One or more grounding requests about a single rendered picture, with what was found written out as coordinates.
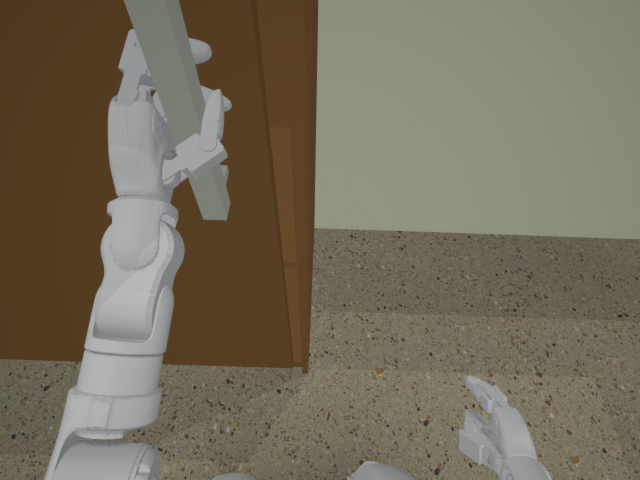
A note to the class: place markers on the wardrobe door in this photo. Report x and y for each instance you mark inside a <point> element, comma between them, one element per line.
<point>58,74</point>

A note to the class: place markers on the right robot forearm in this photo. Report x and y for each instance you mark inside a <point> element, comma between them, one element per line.
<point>523,468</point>

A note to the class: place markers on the left robot hand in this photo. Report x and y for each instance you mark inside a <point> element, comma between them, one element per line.
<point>139,135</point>

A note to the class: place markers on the right robot shin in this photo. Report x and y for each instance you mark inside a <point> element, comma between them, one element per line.
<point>366,463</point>

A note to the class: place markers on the robot left upper arm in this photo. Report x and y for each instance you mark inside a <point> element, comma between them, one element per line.
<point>107,460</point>

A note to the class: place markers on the left robot forearm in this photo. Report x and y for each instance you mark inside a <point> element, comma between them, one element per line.
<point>117,388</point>

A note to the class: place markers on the handle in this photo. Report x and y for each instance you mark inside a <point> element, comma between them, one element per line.
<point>162,35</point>

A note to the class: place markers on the right robot hand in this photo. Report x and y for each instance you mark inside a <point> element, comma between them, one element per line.
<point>492,442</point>

